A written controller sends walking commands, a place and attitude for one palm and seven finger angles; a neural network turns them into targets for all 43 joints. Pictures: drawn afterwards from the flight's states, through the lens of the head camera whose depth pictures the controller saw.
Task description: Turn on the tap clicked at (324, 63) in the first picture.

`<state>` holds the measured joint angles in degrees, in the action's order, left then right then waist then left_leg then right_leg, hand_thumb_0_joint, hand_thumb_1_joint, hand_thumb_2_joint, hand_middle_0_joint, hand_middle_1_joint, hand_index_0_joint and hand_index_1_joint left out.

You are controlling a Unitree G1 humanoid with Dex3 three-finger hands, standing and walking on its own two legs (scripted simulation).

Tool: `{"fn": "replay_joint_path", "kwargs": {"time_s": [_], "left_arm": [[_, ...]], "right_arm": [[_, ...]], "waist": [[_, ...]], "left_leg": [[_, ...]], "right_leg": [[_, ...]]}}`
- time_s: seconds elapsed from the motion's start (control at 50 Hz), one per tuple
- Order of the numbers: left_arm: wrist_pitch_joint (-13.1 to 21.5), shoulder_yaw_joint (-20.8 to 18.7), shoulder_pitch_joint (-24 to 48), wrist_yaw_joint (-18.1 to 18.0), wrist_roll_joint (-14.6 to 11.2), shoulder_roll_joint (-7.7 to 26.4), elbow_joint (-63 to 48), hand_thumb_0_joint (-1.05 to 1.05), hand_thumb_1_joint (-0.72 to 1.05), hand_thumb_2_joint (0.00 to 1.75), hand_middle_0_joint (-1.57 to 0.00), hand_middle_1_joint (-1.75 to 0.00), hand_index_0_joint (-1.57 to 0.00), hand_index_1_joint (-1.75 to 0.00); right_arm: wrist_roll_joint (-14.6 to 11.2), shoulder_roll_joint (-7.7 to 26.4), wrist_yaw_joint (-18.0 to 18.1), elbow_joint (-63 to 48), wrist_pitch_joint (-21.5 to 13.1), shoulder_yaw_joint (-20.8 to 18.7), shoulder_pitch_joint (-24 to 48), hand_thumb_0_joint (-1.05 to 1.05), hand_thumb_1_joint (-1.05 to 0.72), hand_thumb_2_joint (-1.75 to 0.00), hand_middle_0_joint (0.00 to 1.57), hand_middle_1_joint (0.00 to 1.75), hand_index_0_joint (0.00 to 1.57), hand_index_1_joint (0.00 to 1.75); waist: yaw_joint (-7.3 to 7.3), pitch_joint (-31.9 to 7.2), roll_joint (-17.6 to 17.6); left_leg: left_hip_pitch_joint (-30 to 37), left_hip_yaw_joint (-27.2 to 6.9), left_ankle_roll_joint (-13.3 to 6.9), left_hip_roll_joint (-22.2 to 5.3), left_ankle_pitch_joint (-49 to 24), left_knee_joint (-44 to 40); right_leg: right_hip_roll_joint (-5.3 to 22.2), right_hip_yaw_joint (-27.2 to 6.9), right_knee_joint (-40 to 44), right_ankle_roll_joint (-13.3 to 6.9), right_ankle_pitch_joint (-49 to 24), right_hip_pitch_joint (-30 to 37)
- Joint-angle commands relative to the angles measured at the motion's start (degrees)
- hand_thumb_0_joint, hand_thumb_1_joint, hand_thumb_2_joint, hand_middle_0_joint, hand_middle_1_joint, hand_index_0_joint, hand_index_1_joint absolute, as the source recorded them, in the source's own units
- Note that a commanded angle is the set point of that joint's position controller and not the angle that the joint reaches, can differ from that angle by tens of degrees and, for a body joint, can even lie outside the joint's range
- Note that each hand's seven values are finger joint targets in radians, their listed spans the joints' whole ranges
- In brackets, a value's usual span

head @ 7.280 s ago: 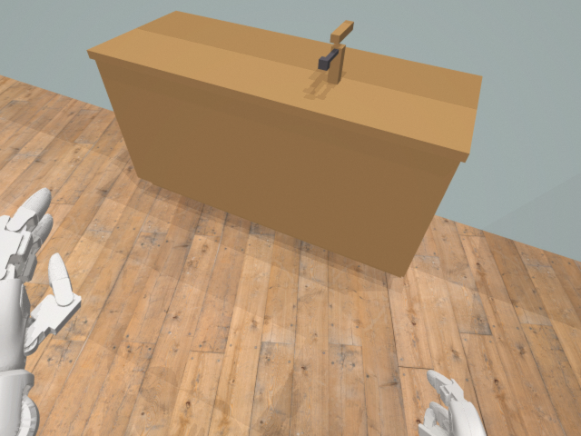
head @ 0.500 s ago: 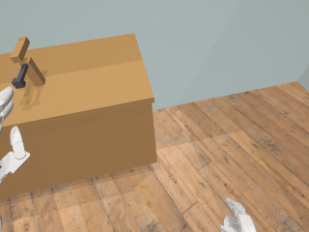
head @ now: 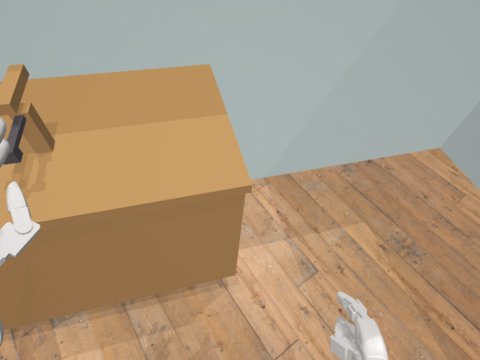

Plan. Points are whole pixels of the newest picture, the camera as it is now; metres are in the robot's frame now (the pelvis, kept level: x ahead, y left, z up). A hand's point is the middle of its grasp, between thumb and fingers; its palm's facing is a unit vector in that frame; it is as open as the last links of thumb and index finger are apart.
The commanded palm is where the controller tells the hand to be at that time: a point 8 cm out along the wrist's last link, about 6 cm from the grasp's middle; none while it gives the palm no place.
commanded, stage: come to a stop and stand still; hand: left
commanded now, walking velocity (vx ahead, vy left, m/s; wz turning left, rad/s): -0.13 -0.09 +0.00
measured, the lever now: (9, 153) +0.44 +0.45 +0.05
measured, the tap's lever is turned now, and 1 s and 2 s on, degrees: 0 0 0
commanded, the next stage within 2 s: look again from close up in 1.42 s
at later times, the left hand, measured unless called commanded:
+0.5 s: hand (25, 229) +0.22 +0.25 +0.19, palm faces +0.41 -0.77 -0.49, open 7.4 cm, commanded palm +0.15 +0.26 +0.18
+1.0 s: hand out of the picture +0.19 +0.30 +0.18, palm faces +0.44 -0.84 -0.31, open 7.4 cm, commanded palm +0.14 +0.32 +0.18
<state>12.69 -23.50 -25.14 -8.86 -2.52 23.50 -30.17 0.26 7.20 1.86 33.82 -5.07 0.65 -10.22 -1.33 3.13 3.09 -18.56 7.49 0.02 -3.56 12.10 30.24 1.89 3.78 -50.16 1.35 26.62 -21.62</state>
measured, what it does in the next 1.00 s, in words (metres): steps on the spot: right foot, then left foot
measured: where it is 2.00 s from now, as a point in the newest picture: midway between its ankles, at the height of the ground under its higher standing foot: outside the picture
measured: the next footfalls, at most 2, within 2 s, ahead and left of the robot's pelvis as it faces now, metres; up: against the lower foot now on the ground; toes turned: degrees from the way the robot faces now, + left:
right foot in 0.12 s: +0.06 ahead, -0.08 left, +0.00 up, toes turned +0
left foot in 0.42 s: +0.04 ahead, +0.11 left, +0.00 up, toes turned -1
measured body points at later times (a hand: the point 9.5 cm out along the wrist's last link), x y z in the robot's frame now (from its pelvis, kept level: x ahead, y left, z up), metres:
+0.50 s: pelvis -0.01 -0.02 +0.00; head +0.01 -0.01 +0.45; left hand +0.19 +0.29 +0.21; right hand +0.15 -0.27 -0.08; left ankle +0.00 +0.11 -0.73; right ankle +0.02 -0.08 -0.73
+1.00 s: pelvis -0.02 +0.04 +0.01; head -0.02 +0.07 +0.46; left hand +0.16 +0.34 +0.19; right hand +0.15 -0.15 -0.06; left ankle +0.00 +0.11 -0.73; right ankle +0.02 -0.08 -0.73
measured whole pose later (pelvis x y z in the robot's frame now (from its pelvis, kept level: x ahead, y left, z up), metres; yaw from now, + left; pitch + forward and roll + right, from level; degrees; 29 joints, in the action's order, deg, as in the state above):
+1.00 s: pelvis -0.02 +0.04 +0.01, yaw +0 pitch -2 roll +0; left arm 16.5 -19.8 -18.8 -5.5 -0.2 19.4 -21.4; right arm 0.9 8.7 -0.2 35.1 -11.3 3.7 -14.5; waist 3.7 1.1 3.4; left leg -11.1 1.0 -4.4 4.3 11.4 24.2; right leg -0.1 0.4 -23.9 0.0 9.3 -12.7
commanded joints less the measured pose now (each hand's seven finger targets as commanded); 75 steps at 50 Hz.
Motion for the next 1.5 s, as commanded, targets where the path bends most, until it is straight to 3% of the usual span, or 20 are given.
{"fn": "replay_joint_path", "kwargs": {"time_s": [0.0,0.1,0.14,0.18,0.22,0.3,0.36,0.4,0.42,0.44,0.46,0.5,0.58,0.64,0.7,0.74,0.88,0.98,1.22,1.48], "left_arm": [[2.67,-4.04,-1.4,-0.64,-0.26,8.15,-17.95,0.0,0.9,0.9,-0.2,-0.3,-0.2,-0.3],[0.98,-5.27,0.33,-0.69,-0.04,8.24,-11.13,0.0,0.9,0.9,-0.2,-0.3,-0.2,-0.3],[0.13,-3.36,-0.52,-0.3,-0.86,6.47,-7.91,0.0,0.9,0.9,-0.2,-0.3,-0.2,-0.3],[-0.3,-3.0,0.03,-0.68,-0.91,6.84,-6.79,0.0,0.9,0.9,-0.2,-0.3,-0.2,-0.3],[-0.01,-3.08,1.4,-1.14,-0.18,7.26,-8.37,0.0,0.9,0.9,-0.2,-0.3,-0.2,-0.3],[0.49,-3.59,0.65,-1.73,0.54,7.67,-10.07,0.0,0.9,0.9,-0.2,-0.3,-0.2,-0.3],[0.54,-3.46,-2.13,-1.97,0.34,7.6,-11.29,0.0,0.9,0.9,-0.2,-0.3,-0.2,-0.3],[0.98,-2.92,-2.12,-1.96,0.0,8.1,-12.84,0.0,0.9,0.9,-0.2,-0.3,-0.2,-0.3],[5.4,-34.52,51.9,-0.77,7.41,48.56,-16.21,0.0,0.9,0.9,-0.2,-0.3,-0.2,-0.3],[2.92,-13.63,23.46,2.32,1.94,18.96,11.6,0.0,0.9,0.9,-0.2,-0.3,-0.2,-0.3],[3.73,-8.77,17.41,3.25,1.17,13.41,11.1,0.0,0.9,0.9,-0.2,-0.3,-0.2,-0.3],[6.44,-1.12,11.2,3.12,-1.46,5.97,1.44,0.0,0.9,0.9,-0.2,-0.3,-0.2,-0.3],[6.73,0.99,4.08,2.85,-1.13,7.35,-5.27,0.0,0.9,0.9,-0.2,-0.3,-0.2,-0.3],[7.1,-3.32,6.97,2.14,0.2,10.52,-5.45,0.0,0.9,0.9,-0.2,-0.3,-0.2,-0.3],[7.83,-7.12,11.92,2.1,0.67,13.88,-8.39,0.0,0.9,0.9,-0.2,-0.3,-0.2,-0.3],[8.1,-5.45,12.82,2.6,0.79,11.23,-6.86,0.0,0.9,0.9,-0.2,-0.3,-0.2,-0.3],[7.28,0.85,11.91,3.1,1.91,4.57,-2.67,0.0,0.9,0.9,-0.2,-0.3,-0.2,-0.3],[6.31,1.32,14.73,2.75,2.62,4.61,-1.57,0.0,0.9,0.9,-0.2,-0.3,-0.2,-0.3],[4.71,-1.69,6.65,2.96,0.22,6.38,-8.4,0.0,0.9,0.9,-0.2,-0.3,-0.2,-0.3],[3.17,-1.24,5.03,2.23,-0.29,6.14,-7.21,0.0,0.9,0.9,-0.2,-0.3,-0.2,-0.3]], "right_arm": [[0.46,9.9,0.37,-7.42,-4.61,-2.53,0.42,0.0,-0.9,-0.9,0.2,0.3,0.2,0.3],[-0.02,9.57,1.32,-7.55,-3.83,-1.84,1.41,0.0,-0.9,-0.9,0.2,0.3,0.2,0.3],[-0.58,8.61,1.44,-7.92,-3.38,-1.74,0.5,0.0,-0.9,-0.9,0.2,0.3,0.2,0.3],[-0.69,8.25,1.18,-7.33,-2.99,-1.45,1.21,0.0,-0.9,-0.9,0.2,0.3,0.2,0.3],[-0.58,7.51,1.47,-7.01,-2.38,-0.55,2.82,0.0,-0.9,-0.9,0.2,0.3,0.2,0.3],[-0.28,8.17,2.92,-7.79,-1.0,-0.5,4.59,0.0,-0.9,-0.9,0.2,0.3,0.2,0.3],[-0.04,9.42,3.09,-8.27,0.09,-1.6,2.62,0.0,-0.9,-0.9,0.2,0.3,0.2,0.3],[-0.47,10.97,3.33,-8.99,0.09,-2.56,2.6,0.0,-0.9,-0.9,0.2,0.3,0.2,0.3],[0.83,12.65,3.38,-8.14,-4.86,-5.28,-6.59,0.0,-0.9,-0.9,0.2,0.3,0.2,0.3],[0.27,8.13,2.35,-5.97,-5.1,-3.15,-1.88,0.0,-0.9,-0.9,0.2,0.3,0.2,0.3],[-1.19,10.2,1.53,-9.12,-5.75,-3.4,-1.42,0.0,-0.9,-0.9,0.2,0.3,0.2,0.3],[-1.98,10.13,-0.25,-9.17,-6.67,-2.7,-0.12,0.0,-0.9,-0.9,0.2,0.3,0.2,0.3],[-1.0,12.13,-1.04,-8.97,-7.94,-2.79,0.97,0.0,-0.9,-0.9,0.2,0.3,0.2,0.3],[-1.25,12.25,-0.53,-10.06,-8.35,-2.35,1.92,0.0,-0.9,-0.9,0.2,0.3,0.2,0.3],[-0.53,11.56,-0.14,-10.67,-9.1,-2.12,1.95,0.0,-0.9,-0.9,0.2,0.3,0.2,0.3],[-0.35,11.2,-0.37,-10.15,-9.62,-2.04,1.68,0.0,-0.9,-0.9,0.2,0.3,0.2,0.3],[-0.18,11.14,-1.35,-8.11,-10.31,-1.67,1.06,0.0,-0.9,-0.9,0.2,0.3,0.2,0.3],[0.23,10.89,-1.02,-7.79,-9.14,-1.43,1.43,0.0,-0.9,-0.9,0.2,0.3,0.2,0.3],[0.17,10.87,-0.53,-9.99,-5.93,-1.61,3.03,0.0,-0.9,-0.9,0.2,0.3,0.2,0.3],[-0.33,11.53,0.57,-10.09,-3.97,-2.1,3.83,0.0,-0.9,-0.9,0.2,0.3,0.2,0.3]], "waist": [[0.84,-11.42,-18.93],[1.14,-10.89,-11.53],[0.7,-11.56,1.24],[1.06,-10.88,6.55],[1.21,-11.49,5.17],[1.75,-12.0,1.83],[1.37,-13.17,-0.42],[1.76,-11.87,-6.34],[4.26,1.99,3.18],[3.22,-8.4,1.63],[4.5,-6.22,-0.63],[3.93,-11.35,-7.48],[4.34,-6.35,-3.96],[4.06,-4.34,-7.42],[3.78,-6.55,-10.29],[3.68,-6.32,-12.4],[3.45,-3.48,-6.75],[3.3,-4.25,-6.6],[3.03,-12.3,-8.85],[2.91,-10.59,-6.29]], "left_leg": [[10.41,-9.97,-5.02,-13.61,-29.68,-9.04],[2.64,-6.36,-1.51,-10.11,-13.03,-4.35],[1.85,-2.74,1.93,-1.91,-1.51,3.82],[-2.34,-5.37,2.23,2.38,12.06,13.79],[-5.06,-8.6,1.82,2.15,14.65,16.73],[-3.48,-6.74,1.47,2.59,9.91,6.97],[4.32,-6.42,1.0,2.1,-2.71,-4.5],[7.68,-10.81,-0.37,-3.41,-14.73,-6.97],[-3.9,-3.39,-0.84,0.24,-9.54,2.98],[0.01,-6.25,-0.47,5.68,-0.99,6.31],[0.24,-6.29,0.37,3.82,3.68,5.74],[3.75,-6.72,-0.83,4.02,4.22,-2.52],[3.96,-11.15,-1.82,2.01,8.67,-12.08],[-6.9,-17.24,-4.09,-3.54,16.61,-20.44],[-6.07,-16.88,-4.09,-4.03,13.11,-19.53],[-5.52,-17.15,-3.71,-4.3,14.39,-19.89],[-7.18,-16.91,-2.78,-2.34,18.92,-19.69],[-3.3,-16.02,-1.78,-1.35,13.1,-18.35],[9.17,-12.2,2.76,1.13,-22.89,-9.85],[6.96,-12.22,1.23,0.84,-14.02,-10.59]], "right_leg": [[-1.86,0.98,12.4,-0.3,-4.07,4.82],[-0.15,-2.35,26.1,-0.92,-22.69,15.86],[7.12,-13.3,28.16,-4.3,-36.8,13.02],[14.22,-18.48,30.59,-8.25,-47.01,13.23],[15.36,-16.14,28.09,-9.54,-52.17,16.74],[12.29,-9.93,25.09,-7.71,-54.93,20.88],[9.24,-9.35,24.81,-5.42,-43.64,18.82],[5.23,-8.51,25.44,-3.16,-26.36,13.47],[4.12,-12.31,32.53,2.73,-27.59,4.2],[10.05,-17.45,30.97,-5.38,-29.32,7.57],[12.45,-22.07,34.78,-4.86,-31.42,10.03],[11.41,-15.31,33.27,-3.51,-22.3,16.28],[3.3,-10.36,34.16,-2.34,2.54,9.67],[-1.07,-5.15,22.24,-1.68,-7.32,17.77],[-0.85,-4.44,20.86,-1.65,-11.99,19.8],[-1.04,-4.55,20.63,-2.03,-12.48,19.45],[-1.22,-6.77,25.72,-2.19,-11.85,19.4],[-1.56,-7.43,28.76,-2.22,-14.59,18.15],[-1.49,-4.45,27.67,-2.85,-31.64,18.93],[-0.27,-5.93,29.15,-2.64,-29.25,18.88]]}}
